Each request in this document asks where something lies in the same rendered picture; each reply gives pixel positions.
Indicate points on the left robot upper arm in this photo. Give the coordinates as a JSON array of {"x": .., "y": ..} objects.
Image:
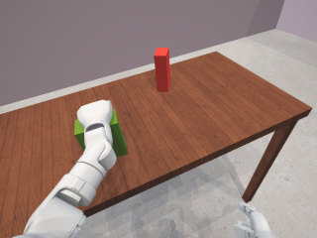
[{"x": 58, "y": 219}]

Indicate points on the robot left forearm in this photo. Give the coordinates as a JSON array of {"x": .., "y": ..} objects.
[{"x": 78, "y": 187}]

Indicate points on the table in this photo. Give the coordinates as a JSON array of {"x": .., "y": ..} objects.
[{"x": 213, "y": 106}]

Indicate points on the robot right hand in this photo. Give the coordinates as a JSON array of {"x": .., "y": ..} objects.
[{"x": 257, "y": 223}]

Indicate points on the robot left hand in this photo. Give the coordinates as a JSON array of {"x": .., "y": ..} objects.
[{"x": 101, "y": 110}]

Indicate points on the sponge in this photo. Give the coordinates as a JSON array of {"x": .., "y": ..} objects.
[{"x": 119, "y": 143}]

